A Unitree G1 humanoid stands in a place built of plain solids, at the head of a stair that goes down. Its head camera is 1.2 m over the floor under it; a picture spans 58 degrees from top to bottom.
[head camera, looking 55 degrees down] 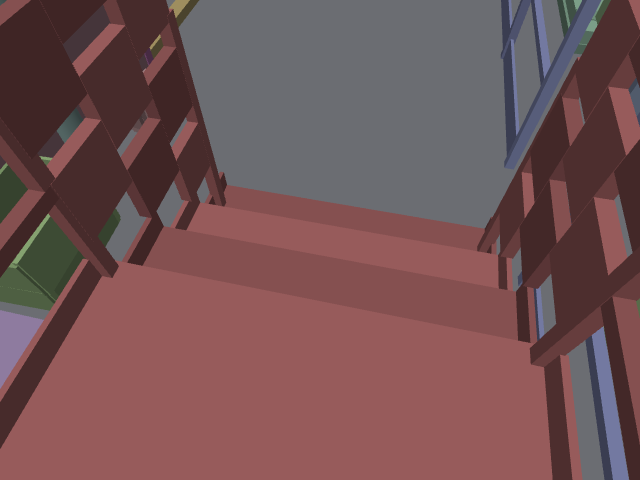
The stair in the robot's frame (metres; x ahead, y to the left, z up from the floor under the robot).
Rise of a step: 0.18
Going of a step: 0.28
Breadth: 1.40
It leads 12 degrees to the right of straight ahead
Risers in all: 4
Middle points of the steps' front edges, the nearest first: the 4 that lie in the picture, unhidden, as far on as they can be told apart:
0.62 0.02 0.00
0.89 -0.04 -0.18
1.16 -0.10 -0.36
1.44 -0.16 -0.54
